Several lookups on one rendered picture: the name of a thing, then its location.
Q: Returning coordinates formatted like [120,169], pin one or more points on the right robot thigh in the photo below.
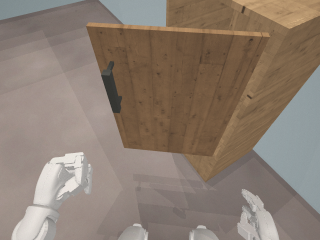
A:
[202,234]

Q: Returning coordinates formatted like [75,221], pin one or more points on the handle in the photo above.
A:
[110,87]

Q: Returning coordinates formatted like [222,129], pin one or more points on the robot right shin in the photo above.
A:
[201,226]

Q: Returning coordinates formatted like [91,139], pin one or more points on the robot left forearm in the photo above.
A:
[39,223]

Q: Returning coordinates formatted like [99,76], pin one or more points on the right robot hand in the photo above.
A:
[262,226]

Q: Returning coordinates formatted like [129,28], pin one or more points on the left robot hand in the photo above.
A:
[70,170]

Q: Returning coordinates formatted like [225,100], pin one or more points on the cupboard door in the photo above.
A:
[179,86]

